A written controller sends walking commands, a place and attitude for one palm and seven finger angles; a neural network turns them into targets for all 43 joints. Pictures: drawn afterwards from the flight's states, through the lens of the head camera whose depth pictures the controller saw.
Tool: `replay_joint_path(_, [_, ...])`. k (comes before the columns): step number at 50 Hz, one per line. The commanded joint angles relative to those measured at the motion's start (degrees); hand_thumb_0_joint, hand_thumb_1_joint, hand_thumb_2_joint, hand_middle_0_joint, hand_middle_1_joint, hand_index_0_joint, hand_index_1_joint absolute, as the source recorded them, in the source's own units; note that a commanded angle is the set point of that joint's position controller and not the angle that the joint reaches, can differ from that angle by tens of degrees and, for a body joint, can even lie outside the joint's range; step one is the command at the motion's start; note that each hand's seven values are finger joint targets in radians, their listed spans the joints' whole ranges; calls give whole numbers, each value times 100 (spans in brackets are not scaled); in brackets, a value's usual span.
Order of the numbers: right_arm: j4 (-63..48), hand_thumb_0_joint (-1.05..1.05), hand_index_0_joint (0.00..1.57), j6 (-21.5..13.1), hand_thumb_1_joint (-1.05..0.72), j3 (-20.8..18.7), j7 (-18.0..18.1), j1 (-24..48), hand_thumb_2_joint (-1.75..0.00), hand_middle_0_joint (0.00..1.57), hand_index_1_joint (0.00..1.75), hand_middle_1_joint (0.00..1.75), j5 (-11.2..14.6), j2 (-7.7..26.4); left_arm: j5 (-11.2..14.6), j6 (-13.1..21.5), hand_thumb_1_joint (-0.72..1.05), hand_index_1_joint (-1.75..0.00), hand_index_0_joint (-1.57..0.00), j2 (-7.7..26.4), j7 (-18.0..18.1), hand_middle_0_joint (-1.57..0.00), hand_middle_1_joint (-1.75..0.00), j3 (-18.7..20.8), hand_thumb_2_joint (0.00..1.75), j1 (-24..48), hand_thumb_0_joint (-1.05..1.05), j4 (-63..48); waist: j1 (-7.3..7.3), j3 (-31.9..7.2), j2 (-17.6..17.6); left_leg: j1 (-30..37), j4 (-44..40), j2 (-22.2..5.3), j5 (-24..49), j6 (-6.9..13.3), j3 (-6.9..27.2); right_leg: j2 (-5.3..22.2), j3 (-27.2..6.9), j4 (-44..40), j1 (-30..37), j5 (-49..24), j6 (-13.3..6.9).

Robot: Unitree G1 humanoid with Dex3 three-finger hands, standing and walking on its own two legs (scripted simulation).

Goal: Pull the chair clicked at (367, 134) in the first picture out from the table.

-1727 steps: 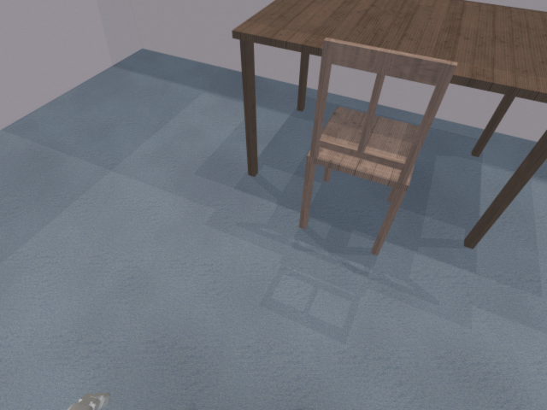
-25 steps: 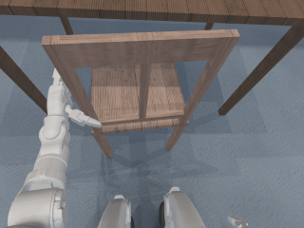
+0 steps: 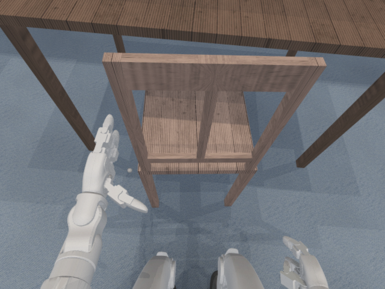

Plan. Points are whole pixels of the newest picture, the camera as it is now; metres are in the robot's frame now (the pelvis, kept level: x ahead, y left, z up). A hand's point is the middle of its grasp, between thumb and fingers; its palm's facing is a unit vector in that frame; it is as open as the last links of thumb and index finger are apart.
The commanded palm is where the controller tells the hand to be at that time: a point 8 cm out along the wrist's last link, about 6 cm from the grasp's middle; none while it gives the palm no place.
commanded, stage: draw the fingers out of the gap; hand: left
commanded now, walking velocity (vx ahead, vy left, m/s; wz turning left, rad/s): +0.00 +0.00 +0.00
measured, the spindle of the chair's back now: (205, 128) +0.46 -0.01 +0.00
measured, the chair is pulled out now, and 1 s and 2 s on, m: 0.04 0.04 0.04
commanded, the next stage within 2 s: aim the fingers beside a spindle in 0.06 s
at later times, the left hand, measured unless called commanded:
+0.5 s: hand (133, 178) +0.33 +0.14 +0.01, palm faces -0.06 -1.00 -0.02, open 17.4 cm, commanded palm +0.31 +0.19 +0.02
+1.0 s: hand (136, 171) +0.34 +0.13 +0.01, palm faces -0.05 -1.00 -0.02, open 17.0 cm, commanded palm +0.33 +0.18 +0.02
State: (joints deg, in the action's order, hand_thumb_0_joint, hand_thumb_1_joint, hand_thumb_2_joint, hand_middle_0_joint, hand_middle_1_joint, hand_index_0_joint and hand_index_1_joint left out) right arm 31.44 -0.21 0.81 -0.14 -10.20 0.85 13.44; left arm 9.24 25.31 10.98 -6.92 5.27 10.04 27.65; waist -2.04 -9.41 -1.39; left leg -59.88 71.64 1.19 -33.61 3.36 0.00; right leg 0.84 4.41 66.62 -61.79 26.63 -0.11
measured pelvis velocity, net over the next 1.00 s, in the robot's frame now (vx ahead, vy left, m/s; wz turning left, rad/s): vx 0.00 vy -0.01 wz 0.01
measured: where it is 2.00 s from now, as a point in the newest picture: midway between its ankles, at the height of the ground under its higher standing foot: outside the picture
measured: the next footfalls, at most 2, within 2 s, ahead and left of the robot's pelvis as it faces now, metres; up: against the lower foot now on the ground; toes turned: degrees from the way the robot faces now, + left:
none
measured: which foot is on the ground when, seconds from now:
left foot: down 0.00-1.00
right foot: down 0.00-1.00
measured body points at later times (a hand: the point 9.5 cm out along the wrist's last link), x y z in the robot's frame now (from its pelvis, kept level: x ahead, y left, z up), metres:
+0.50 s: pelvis -0.01 -0.01 -0.01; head +0.10 +0.00 +0.42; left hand +0.32 +0.19 +0.01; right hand +0.17 -0.26 -0.11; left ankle +0.00 +0.08 -0.63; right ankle +0.05 -0.13 -0.63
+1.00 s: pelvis +0.00 -0.01 -0.01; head +0.11 +0.00 +0.43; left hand +0.34 +0.19 +0.01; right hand +0.15 -0.26 -0.11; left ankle +0.00 +0.08 -0.63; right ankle +0.05 -0.13 -0.63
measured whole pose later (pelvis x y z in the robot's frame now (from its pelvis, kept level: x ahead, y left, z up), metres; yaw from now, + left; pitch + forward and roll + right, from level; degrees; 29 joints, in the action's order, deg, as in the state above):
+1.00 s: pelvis +0.00 -0.01 -0.01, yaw +0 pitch +23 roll -2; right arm 32.4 -3.1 0.7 0.7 -11.7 0.8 14.2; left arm 9.6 24.7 11.7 -7.6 5.3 8.3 23.6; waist -2.4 -9.5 -1.7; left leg -61.4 73.1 1.0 -34.2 2.4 0.4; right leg 0.7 4.7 69.0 -63.8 27.7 -1.2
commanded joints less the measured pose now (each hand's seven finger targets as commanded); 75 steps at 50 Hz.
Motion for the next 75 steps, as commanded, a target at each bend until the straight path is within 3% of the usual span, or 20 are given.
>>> replay_joint_path(1, [-688, 0, 20, -213, -90, -336, 82, -161, -90, 20, 30, 30, -2, 858, 60, 357, -55, 0, 0, 625, 23, 0, 0, 262, 20, 829, 0, -1428, -85, -2086, -69, 1238, -1147, -81, 2113, -403, 397, -139, -97, -586, 1446, -1140, -188])
replay_joint_path(4, [-740, 0, 20, -274, -90, -327, 102, -87, -90, 20, 30, 30, 1, 844, 70, 363, -55, 0, 0, 661, -25, 0, 0, 235, 20, 696, 0, -1727, -53, -2117, -260, 1213, -1146, -57, 1913, -378, 370, -131, -131, -601, 1470, -1013, -201])
replay_joint_path(8, [-810, 0, 20, -359, -90, -330, 126, -51, -90, 20, 30, 30, 26, 841, 170, 292, -55, 0, 0, 628, -119, 0, 0, 223, 20, 15, 0, -1886, -48, -2066, 22, 1003, -1105, -43, 1840, -321, 334, -132, -152, -636, 1650, -1074, -189])
replay_joint_path(9, [-811, 0, 20, -379, -90, -315, 126, -39, -90, 20, 30, 30, 28, 835, 168, 292, -55, 0, 0, 598, -136, 0, 0, 160, 20, 57, 0, -2005, -58, -1987, -71, 992, -1121, -39, 1825, -327, 346, -131, -146, -623, 1609, -1058, -190])
replay_joint_path(10, [-785, 0, 20, -430, -90, -309, 133, -13, -90, 20, 30, 30, 12, 816, 132, 453, -55, 0, 0, 511, -217, 0, 0, -62, 20, 400, 0, -2249, -200, -1895, -124, 922, -1003, -37, 1719, -303, 349, -118, -158, -603, 1397, -968, -181])
replay_joint_path(11, [-695, 0, 20, -466, -90, -326, 163, -38, -90, 20, 30, 30, -8, 854, 130, 557, -55, -1, 0, 752, -221, 0, -1, 151, 21, 601, 0, -2244, -180, -1953, -64, 861, -945, -42, 1626, -308, 385, -121, -176, -541, 1328, -849, -188])
replay_joint_path(15, [-660, 0, 20, -562, -90, -319, 192, 9, -90, 20, 30, 30, -9, 878, 158, 554, -54, -2, -1, 637, -272, -1, -2, 85, 22, 674, 0, -2015, -179, -1893, -258, 828, -896, -14, 1393, -306, 380, -114, -177, -508, 1090, -596, -190])
replay_joint_path(24, [-717, 0, 20, -540, -90, -300, 206, -100, -90, 20, 30, 30, 16, 879, 184, 160, -52, -5, -4, 886, -201, -4, -5, 416, 26, 737, 0, -1832, -65, -2322, -4, 670, -884, 13, 1600, -245, 272, -107, -274, -552, 1679, -946, -157])
replay_joint_path(28, [-694, 0, 20, -530, -90, -287, 195, -123, -90, 20, 30, 30, 20, 875, 202, 164, -51, -6, -5, 914, -176, -5, -6, 477, 28, 831, 0, -1660, -106, -2145, -14, 517, -870, 7, 1524, -237, 242, -106, -302, -580, 1649, -924, -146])
replay_joint_path(36, [-655, 0, 20, -557, -90, -318, 154, -221, -90, 20, 30, 30, 14, 873, 164, 260, -50, -8, -6, 677, -195, -6, -8, 191, 30, 950, 0, -1739, -168, -2233, -163, 842, -904, -22, 1854, -266, 251, -92, -250, -551, 1572, -1209, -153])
replay_joint_path(41, [-635, 0, 20, -540, -90, -344, 139, -270, -90, 20, 30, 30, 1, 865, 139, 309, -50, -8, -6, 755, -104, -6, -8, 327, 30, 762, 0, -1780, -99, -2400, -96, 967, -917, -32, 2208, -296, 261, -88, -235, -485, 1708, -1519, -159])
replay_joint_path(42, [-630, 0, 20, -534, -90, -341, 127, -261, -90, 20, 30, 30, -3, 857, 126, 294, -50, -8, -6, 623, -107, -6, -8, 190, 30, 756, 0, -1728, -146, -2300, -59, 938, -918, -34, 2156, -290, 258, -86, -225, -509, 1669, -1477, -150])
replay_joint_path(44, [-578, 0, 20, -517, -90, -334, 134, -272, -90, 20, 30, 30, -5, 882, 96, 316, -50, -8, -6, 739, -79, -6, -8, 272, 30, 1022, 0, -1640, -185, -2187, 3, 829, -897, -35, 1999, -280, 274, -99, -235, -511, 1590, -1347, -153])
replay_joint_path(50, [-594, 0, 20, -509, -90, -344, 137, -240, -90, 20, 30, 30, -7, 874, 78, 365, -50, -8, -6, 706, -70, -6, -8, 242, 30, 1054, 0, -1678, -131, -2341, -156, 1036, -939, -32, 2107, -308, 295, -98, -218, -497, 1577, -1344, -175])
replay_joint_path(57, [-552, 0, 20, -490, -90, -326, 135, -214, -90, 20, 30, 30, -13, 882, 42, 355, -50, -8, -6, 507, -53, -6, -8, -7, 30, 1567, 0, -1560, -237, -2207, -186, 1054, -949, -37, 1888, -314, 347, -92, -183, -522, 1333, -1078, -169])
replay_joint_path(58, [-553, 0, 20, -486, -90, -344, 144, -247, -90, 20, 30, 30, -14, 898, 22, 359, -50, -8, -6, 645, -20, -6, -8, 132, 30, 1514, 0, -1521, -193, -2270, -132, 1102, -952, -46, 1988, -321, 371, -102, -178, -490, 1361, -1118, -183])
replay_joint_path(61, [-564, 0, 20, -477, -90, -340, 116, -240, -90, 20, 30, 30, -19, 860, 17, 355, -50, -8, -6, 443, -26, -6, -8, -70, 30, 1465, 0, -1601, -189, -2381, -193, 1233, -972, -41, 2119, -342, 368, -96, -170, -511, 1414, -1216, -178])
replay_joint_path(70, [-526, 0, 20, -443, -90, -330, 121, -210, -90, 20, 30, 30, -17, 879, -27, 415, -50, -8, -6, 566, 58, -6, -8, 34, 30, 1618, 0, -1432, -225, -2159, -35, 1075, -1003, -49, 1844, -324, 374, -112, -182, -568, 1363, -1017, -177])
replay_joint_path(73, [-499, 0, 20, -458, -90, -321, 141, -216, -90, 20, 30, 30, -28, 890, -21, 449, -50, -8, -6, 660, 70, -6, -8, 119, 30, 1817, 0, -1374, -221, -2171, -64, 977, -994, -24, 1675, -292, 356, -115, -216, -599, 1408, -886, -183])
replay_joint_path(75, [-462, 0, 20, -464, -90, -322, 133, -223, -90, 20, 30, 30, -26, 882, -52, 468, -50, -8, -6, 496, 43, -6, -8, -53, 30, 1997, 0, -1372, -271, -2228, -241, 1162, -996, -43, 1780, -332, 391, -103, -181, -553, 1215, -903, -184])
